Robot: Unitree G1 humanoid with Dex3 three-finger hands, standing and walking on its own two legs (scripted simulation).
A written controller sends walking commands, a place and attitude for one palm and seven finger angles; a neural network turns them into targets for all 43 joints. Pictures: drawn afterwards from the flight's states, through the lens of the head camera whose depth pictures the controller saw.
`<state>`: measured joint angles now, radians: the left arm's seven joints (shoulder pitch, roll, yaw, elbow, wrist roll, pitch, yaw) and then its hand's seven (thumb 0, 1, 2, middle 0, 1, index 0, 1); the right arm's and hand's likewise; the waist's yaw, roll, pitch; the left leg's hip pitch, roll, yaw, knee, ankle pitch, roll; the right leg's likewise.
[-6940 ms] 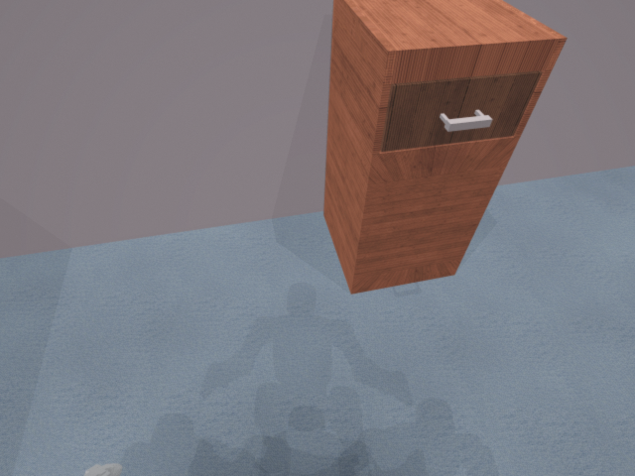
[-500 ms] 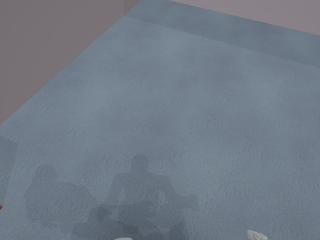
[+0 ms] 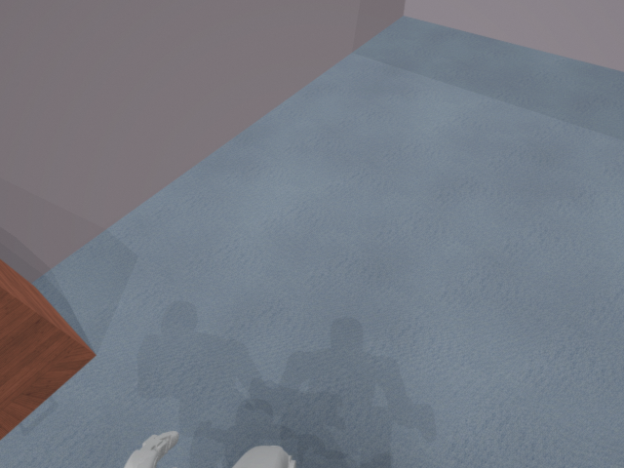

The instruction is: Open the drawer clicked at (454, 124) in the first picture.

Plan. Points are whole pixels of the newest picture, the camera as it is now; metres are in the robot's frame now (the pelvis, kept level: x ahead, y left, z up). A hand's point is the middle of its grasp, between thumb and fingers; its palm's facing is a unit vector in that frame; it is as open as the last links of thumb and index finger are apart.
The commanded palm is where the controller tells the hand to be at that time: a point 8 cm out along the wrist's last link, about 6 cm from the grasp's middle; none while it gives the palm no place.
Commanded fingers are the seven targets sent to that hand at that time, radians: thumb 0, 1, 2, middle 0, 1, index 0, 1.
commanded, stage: turn to face it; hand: left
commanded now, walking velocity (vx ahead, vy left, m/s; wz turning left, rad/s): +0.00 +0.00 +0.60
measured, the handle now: out of the picture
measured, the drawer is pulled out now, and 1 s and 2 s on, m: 0.00 0.00 0.00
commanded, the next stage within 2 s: take the last steps up to it in 1.32 s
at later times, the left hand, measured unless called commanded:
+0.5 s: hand out of the picture +0.01 +0.29 -0.17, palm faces +0.34 -0.91 -0.24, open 7.4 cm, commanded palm none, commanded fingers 0.00 0.90 0.90 -0.20 -0.30 -0.20 -0.30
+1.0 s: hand out of the picture +0.02 +0.23 -0.13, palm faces +0.54 -0.78 -0.30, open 7.4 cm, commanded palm none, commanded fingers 0.00 0.90 0.90 -0.20 -0.30 -0.20 -0.30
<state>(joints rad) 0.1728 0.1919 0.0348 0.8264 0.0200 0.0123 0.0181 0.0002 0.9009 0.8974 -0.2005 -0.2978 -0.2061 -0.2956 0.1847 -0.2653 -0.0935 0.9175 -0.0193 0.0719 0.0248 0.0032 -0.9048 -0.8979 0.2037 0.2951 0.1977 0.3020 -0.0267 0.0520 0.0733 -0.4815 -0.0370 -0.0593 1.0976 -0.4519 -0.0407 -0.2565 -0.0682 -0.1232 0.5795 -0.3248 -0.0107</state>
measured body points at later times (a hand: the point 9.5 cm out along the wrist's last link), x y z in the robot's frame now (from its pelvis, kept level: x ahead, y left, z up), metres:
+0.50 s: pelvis +0.01 +0.06 +0.01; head +0.04 +0.10 +0.45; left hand -0.01 +0.34 -0.15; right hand +0.18 -0.16 -0.11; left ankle -0.01 +0.13 -0.73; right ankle +0.02 -0.11 -0.64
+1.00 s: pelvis +0.03 +0.00 +0.00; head +0.06 -0.01 +0.45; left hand -0.01 +0.27 -0.11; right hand +0.20 -0.20 -0.16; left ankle -0.06 +0.10 -0.65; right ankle +0.08 -0.09 -0.73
